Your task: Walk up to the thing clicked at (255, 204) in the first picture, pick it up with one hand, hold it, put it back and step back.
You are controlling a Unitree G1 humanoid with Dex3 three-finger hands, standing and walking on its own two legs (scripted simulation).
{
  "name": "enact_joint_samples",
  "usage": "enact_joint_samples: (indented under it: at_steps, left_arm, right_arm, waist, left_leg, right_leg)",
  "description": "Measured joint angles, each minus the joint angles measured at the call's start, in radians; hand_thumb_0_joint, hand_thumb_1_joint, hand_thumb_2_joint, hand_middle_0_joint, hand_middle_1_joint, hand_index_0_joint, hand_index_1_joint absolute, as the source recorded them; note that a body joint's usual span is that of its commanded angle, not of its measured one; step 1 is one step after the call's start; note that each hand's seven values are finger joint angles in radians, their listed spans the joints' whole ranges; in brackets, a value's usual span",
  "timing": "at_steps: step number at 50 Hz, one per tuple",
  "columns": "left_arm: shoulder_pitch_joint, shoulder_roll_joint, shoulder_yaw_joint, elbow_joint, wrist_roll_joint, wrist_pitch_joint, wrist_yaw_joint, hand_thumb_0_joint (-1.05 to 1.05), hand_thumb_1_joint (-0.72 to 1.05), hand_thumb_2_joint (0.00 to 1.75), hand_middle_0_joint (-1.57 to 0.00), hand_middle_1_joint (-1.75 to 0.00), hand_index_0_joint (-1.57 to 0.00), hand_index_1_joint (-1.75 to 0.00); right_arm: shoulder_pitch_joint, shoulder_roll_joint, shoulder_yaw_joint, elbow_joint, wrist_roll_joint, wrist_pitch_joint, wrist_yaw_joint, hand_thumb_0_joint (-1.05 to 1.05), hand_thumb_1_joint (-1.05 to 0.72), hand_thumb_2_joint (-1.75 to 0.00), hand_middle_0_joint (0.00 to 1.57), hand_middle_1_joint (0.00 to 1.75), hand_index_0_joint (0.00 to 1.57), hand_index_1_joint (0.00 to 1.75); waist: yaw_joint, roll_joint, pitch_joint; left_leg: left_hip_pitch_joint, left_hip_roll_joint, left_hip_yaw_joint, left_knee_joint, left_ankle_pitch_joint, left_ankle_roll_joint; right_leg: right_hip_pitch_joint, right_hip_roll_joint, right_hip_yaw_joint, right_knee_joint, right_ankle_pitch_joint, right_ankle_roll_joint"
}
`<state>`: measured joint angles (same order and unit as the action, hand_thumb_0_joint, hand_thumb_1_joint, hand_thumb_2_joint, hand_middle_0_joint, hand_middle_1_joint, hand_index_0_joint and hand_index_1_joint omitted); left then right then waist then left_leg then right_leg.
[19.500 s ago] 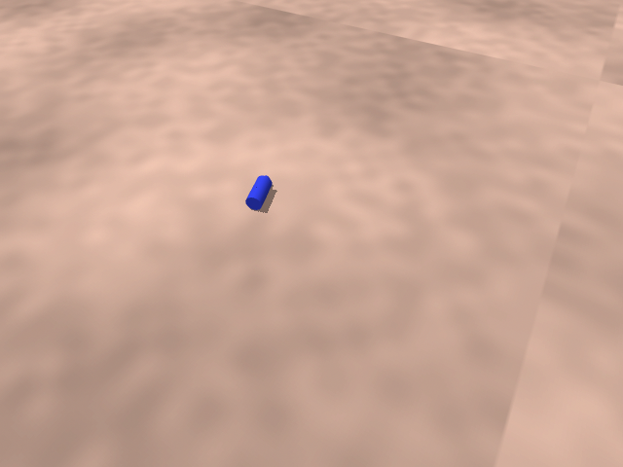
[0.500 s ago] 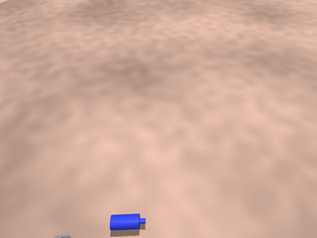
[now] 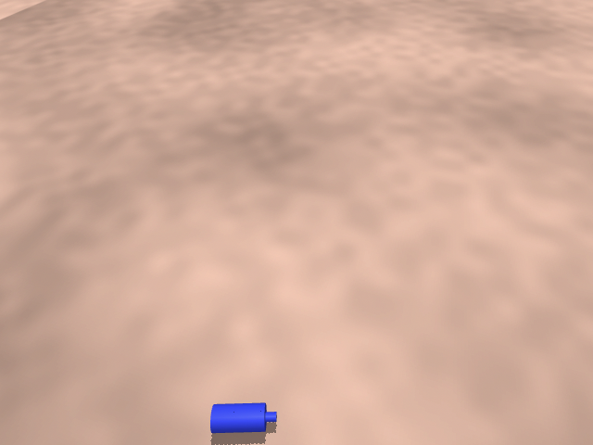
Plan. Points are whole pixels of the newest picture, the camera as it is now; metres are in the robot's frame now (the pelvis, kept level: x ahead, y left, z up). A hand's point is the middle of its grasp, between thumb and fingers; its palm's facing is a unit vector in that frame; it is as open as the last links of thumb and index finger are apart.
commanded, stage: walk up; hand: left
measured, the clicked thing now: (244, 417) +0.36 +0.20 -0.74
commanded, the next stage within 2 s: stand in 0.24 s
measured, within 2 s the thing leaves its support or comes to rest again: neither
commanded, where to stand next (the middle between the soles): +0.03 +0.00 m, yaw +1 degrees
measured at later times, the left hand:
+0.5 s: hand out of the picture +0.09 +0.25 -0.15, palm faces -0.03 -0.94 -0.34, open 7.3 cm
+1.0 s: hand out of the picture +0.09 +0.25 -0.15, palm faces -0.04 -0.94 -0.34, open 7.3 cm
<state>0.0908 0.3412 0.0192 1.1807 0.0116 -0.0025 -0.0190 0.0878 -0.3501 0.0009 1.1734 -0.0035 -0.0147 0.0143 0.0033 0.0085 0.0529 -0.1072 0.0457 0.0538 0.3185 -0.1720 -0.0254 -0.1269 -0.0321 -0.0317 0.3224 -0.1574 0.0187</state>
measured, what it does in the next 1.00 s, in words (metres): stands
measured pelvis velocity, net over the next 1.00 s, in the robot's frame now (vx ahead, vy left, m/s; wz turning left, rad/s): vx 0.01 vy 0.00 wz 0.00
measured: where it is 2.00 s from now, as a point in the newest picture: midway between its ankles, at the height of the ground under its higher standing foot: outside the picture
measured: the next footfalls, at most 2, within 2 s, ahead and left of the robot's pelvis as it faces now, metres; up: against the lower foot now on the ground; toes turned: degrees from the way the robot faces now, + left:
none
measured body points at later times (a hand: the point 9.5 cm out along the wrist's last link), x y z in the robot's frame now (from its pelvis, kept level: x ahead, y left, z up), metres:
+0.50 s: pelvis +0.01 +0.00 +0.00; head +0.02 +0.00 +0.45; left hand +0.10 +0.30 -0.13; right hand +0.08 -0.30 -0.13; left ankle +0.00 +0.13 -0.75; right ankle +0.01 -0.13 -0.75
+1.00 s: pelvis +0.01 +0.00 +0.00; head +0.02 -0.01 +0.45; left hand +0.09 +0.30 -0.13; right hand +0.08 -0.30 -0.14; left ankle +0.00 +0.13 -0.75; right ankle +0.01 -0.13 -0.75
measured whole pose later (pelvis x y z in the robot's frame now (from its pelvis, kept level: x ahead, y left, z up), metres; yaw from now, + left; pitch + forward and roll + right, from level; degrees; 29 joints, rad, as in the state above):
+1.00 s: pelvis +0.01 +0.00 +0.00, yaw +0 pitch -2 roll +0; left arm 0.11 0.35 0.00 1.13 0.01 -0.01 -0.01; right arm 0.10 -0.35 0.00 1.15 -0.01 -0.01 0.02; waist -0.01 0.00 0.05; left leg -0.09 0.05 0.06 0.31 -0.18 -0.03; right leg -0.12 -0.03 -0.03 0.33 -0.17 0.01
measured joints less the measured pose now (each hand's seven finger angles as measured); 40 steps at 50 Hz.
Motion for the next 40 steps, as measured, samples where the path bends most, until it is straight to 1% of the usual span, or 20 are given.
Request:
enact_joint_samples:
  at_steps: [12, 17, 26, 40]
  left_arm:
    - [-0.004, -0.003, 0.004, -0.017, 0.001, -0.001, 0.003, 0.0, 0.91, 0.9, -0.21, -0.3, -0.2, -0.3]
    - [-0.006, 0.003, -0.005, -0.032, 0.0, -0.008, 0.007, 0.0, 0.91, 0.9, -0.21, -0.3, -0.2, -0.3]
    - [-0.007, 0.009, -0.015, -0.048, 0.0, -0.011, 0.008, 0.0, 0.91, 0.9, -0.21, -0.3, -0.2, -0.3]
    - [0.006, 0.013, -0.02, -0.053, -0.001, -0.009, 0.008, 0.0, 0.91, 0.9, -0.21, -0.3, -0.2, -0.3]
  right_arm:
    - [0.007, 0.001, -0.003, -0.007, 0.0, 0.001, -0.002, 0.01, -0.9, -0.9, 0.21, 0.3, 0.21, 0.3]
    - [0.001, 0.002, -0.003, -0.015, -0.007, 0.001, -0.002, 0.0, -0.9, -0.9, 0.21, 0.3, 0.21, 0.3]
    - [-0.001, -0.001, -0.002, -0.022, -0.007, 0.002, 0.0, 0.0, -0.9, -0.9, 0.21, 0.3, 0.21, 0.3]
    - [0.01, 0.0, -0.002, -0.023, -0.007, 0.004, 0.001, 0.0, -0.9, -0.9, 0.21, 0.3, 0.21, 0.3]
  waist:
    - [-0.004, -0.001, -0.005]
    - [-0.009, -0.007, -0.003]
    - [-0.012, -0.008, -0.004]
    - [-0.011, -0.006, -0.002]
  left_leg:
    - [0.001, -0.001, -0.001, 0.002, -0.007, 0.0]
    - [0.006, -0.001, 0.001, -0.003, -0.005, -0.001]
    - [0.01, 0.0, 0.003, -0.01, -0.004, -0.003]
    - [0.016, 0.001, 0.002, -0.014, -0.005, -0.005]
  right_leg:
    - [0.002, -0.001, -0.001, 0.001, -0.007, 0.001]
    - [0.004, -0.001, 0.0, 0.002, -0.008, 0.001]
    - [0.005, 0.0, 0.002, -0.001, -0.008, 0.0]
    - [0.008, 0.002, 0.002, 0.001, -0.013, -0.003]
